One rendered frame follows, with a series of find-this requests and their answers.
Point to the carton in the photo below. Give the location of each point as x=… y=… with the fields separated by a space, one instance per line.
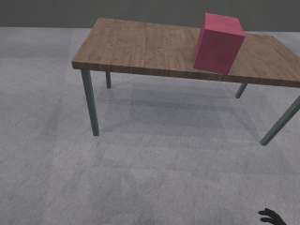
x=219 y=42

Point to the right robot hand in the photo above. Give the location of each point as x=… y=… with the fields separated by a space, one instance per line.
x=273 y=218

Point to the table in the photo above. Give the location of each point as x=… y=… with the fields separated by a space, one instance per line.
x=164 y=50

